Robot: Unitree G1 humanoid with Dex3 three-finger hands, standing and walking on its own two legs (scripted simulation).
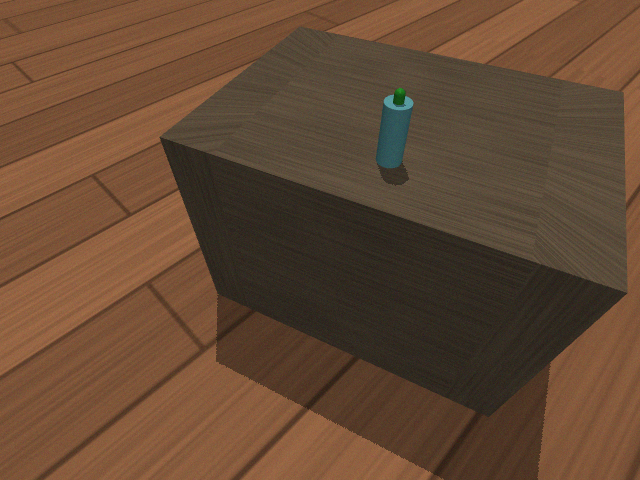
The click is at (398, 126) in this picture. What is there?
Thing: necked bottle
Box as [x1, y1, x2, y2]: [376, 88, 413, 167]
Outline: 401,88 398,88 393,95 387,96 383,102 376,161 384,167 395,167 400,164 402,158 413,102 410,98 404,95 405,92
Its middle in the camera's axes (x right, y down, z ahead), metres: +0.16 -0.24 +0.82
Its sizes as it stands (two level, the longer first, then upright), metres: 0.059 0.059 0.171
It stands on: a support 0.70 m high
